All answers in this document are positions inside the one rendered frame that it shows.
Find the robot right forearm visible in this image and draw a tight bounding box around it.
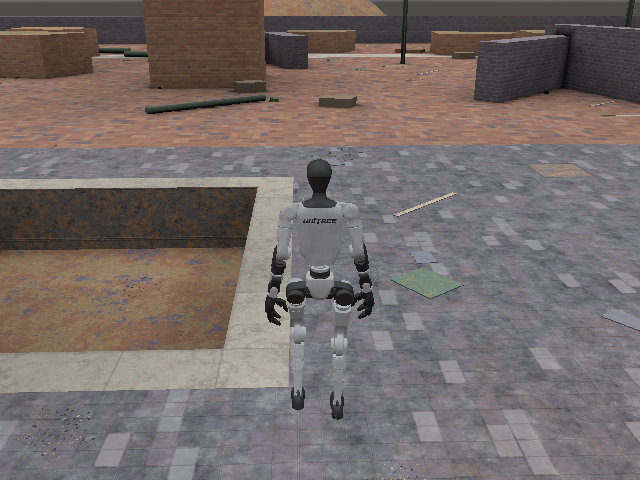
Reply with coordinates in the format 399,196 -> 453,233
354,243 -> 373,293

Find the right robot upper arm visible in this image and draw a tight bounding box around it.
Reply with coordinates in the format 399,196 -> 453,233
340,202 -> 365,258

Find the robot left forearm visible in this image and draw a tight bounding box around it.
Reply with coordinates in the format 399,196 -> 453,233
267,245 -> 286,298

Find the robot left foot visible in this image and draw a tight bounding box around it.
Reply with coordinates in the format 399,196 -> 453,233
291,387 -> 305,410

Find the robot right hand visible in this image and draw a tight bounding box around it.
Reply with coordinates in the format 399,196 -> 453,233
351,290 -> 375,319

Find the left robot upper arm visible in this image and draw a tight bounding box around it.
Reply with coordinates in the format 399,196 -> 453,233
276,203 -> 299,260

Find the robot left hand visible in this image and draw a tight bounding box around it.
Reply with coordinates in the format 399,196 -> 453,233
265,295 -> 288,326

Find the humanoid robot head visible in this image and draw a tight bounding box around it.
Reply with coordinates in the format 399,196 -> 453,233
302,159 -> 337,208

